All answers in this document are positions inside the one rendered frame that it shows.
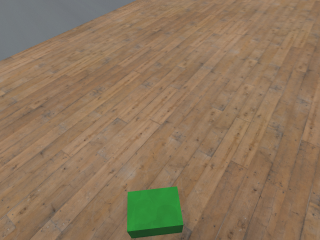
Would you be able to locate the carton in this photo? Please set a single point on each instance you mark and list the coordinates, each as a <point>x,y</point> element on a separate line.
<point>154,212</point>

